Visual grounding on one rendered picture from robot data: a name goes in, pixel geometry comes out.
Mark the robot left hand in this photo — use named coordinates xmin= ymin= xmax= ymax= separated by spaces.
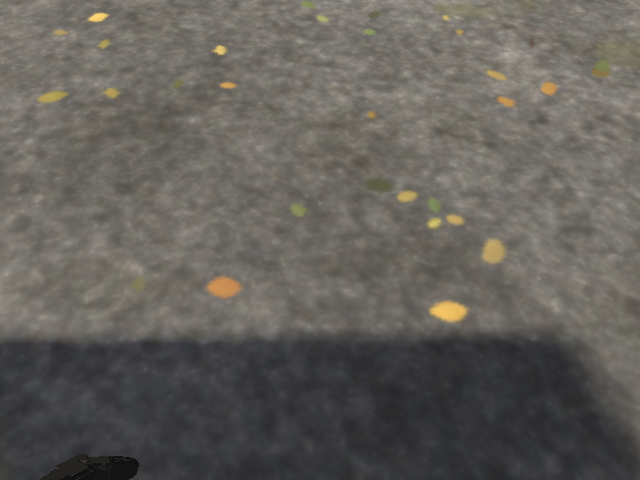
xmin=40 ymin=454 xmax=139 ymax=480

